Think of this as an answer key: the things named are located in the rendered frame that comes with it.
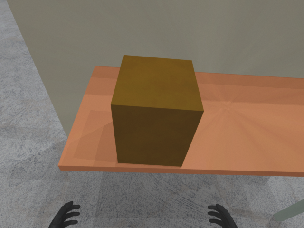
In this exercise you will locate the left robot hand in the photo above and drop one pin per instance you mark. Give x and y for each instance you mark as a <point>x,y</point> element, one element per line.
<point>62,215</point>

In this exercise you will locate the right robot hand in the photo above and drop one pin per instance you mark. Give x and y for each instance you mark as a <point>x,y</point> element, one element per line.
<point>226,220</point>

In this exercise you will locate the table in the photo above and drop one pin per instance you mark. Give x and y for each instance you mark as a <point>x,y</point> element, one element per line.
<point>251,125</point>

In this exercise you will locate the carton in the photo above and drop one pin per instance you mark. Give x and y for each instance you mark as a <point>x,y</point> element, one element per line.
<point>156,109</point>

